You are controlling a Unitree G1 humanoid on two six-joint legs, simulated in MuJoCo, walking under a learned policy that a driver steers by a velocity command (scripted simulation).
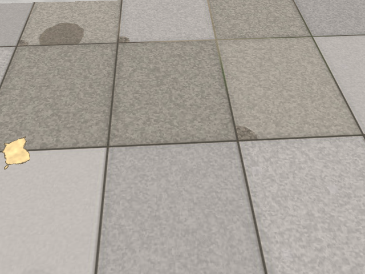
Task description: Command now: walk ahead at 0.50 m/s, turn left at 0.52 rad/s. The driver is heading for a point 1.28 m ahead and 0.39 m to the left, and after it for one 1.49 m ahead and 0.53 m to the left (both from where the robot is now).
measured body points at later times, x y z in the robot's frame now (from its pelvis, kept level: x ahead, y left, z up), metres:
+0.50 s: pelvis +0.28 +0.06 +0.01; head +0.31 +0.08 +0.45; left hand +0.44 +0.35 -0.07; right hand +0.41 -0.21 -0.10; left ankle +0.19 +0.12 -0.74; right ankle +0.51 -0.06 -0.69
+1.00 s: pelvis +0.54 +0.13 +0.00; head +0.57 +0.15 +0.45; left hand +0.39 +0.37 -0.12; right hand +0.85 +0.04 -0.08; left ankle +0.61 +0.33 -0.70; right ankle +0.52 -0.02 -0.74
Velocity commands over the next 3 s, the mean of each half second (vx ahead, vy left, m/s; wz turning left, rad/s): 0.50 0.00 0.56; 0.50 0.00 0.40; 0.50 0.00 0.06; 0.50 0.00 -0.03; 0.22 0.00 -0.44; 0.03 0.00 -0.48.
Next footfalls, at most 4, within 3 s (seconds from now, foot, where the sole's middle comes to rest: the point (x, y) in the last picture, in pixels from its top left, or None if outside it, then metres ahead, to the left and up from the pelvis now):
0.12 left None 0.23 0.13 -0.78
0.60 right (202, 255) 0.55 0.00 -0.78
1.10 left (111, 219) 0.67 0.35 -0.78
1.62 right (140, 144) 1.05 0.30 -0.78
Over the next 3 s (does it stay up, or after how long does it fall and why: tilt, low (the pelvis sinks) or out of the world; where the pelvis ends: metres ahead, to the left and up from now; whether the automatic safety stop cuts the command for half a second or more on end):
stays up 1.20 0.51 0.00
